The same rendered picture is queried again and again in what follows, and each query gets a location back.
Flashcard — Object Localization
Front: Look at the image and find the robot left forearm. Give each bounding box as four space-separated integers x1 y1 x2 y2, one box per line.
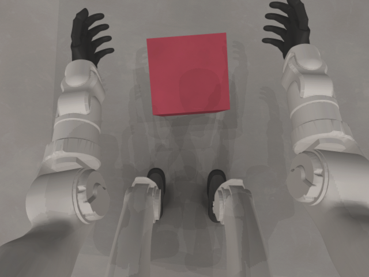
25 59 106 218

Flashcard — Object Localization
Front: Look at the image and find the left robot upper arm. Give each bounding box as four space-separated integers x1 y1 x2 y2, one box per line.
0 167 110 277

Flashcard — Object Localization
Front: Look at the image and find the robot right hand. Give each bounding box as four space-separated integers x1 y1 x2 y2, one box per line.
262 0 310 59

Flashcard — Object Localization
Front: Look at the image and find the robot left hand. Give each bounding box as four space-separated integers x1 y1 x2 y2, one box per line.
70 8 114 68

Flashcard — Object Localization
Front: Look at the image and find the robot left thigh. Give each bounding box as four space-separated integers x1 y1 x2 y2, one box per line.
104 184 161 277

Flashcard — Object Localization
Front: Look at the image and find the right robot upper arm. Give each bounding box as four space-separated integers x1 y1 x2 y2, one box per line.
287 149 369 277

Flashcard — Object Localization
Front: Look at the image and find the carton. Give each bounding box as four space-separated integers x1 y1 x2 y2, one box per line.
146 33 230 117

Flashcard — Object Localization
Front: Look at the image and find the robot right forearm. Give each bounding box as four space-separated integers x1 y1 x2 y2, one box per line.
281 44 368 159

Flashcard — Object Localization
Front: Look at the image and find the robot left shin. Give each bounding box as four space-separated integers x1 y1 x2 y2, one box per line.
123 177 158 203

